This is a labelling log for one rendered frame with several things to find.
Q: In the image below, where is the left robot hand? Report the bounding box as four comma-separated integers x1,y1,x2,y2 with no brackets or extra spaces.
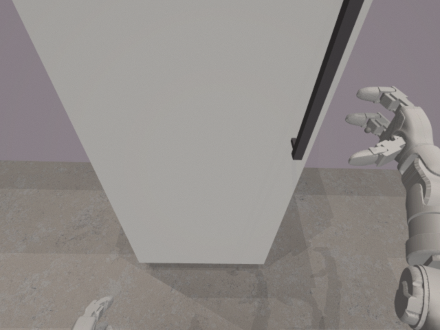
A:
71,295,113,330

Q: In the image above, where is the fridge door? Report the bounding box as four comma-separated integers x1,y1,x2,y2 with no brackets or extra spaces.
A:
12,0,373,264

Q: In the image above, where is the robot right upper arm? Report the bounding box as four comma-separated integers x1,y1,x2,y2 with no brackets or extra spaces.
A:
394,265,440,330

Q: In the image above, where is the right robot hand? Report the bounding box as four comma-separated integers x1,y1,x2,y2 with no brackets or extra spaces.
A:
345,86,434,167

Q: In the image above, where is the robot right forearm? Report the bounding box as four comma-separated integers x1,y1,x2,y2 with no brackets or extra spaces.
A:
397,144,440,270

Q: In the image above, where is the handle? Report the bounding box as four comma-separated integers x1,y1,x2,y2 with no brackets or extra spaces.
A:
291,0,364,160

